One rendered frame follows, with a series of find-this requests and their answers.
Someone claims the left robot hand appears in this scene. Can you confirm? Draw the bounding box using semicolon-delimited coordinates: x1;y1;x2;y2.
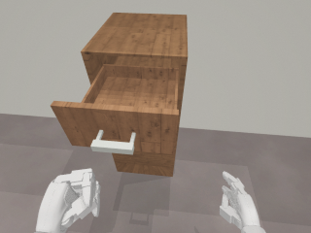
35;168;101;233

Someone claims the handle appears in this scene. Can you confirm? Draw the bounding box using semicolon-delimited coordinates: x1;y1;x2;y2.
90;130;136;155

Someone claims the cabinet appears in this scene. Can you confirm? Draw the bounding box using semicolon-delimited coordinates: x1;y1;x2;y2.
81;13;189;177

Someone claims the right robot hand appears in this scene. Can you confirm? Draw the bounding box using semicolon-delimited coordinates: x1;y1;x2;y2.
220;171;260;231

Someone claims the drawer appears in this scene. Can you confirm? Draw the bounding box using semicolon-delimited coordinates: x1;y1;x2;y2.
51;64;179;154

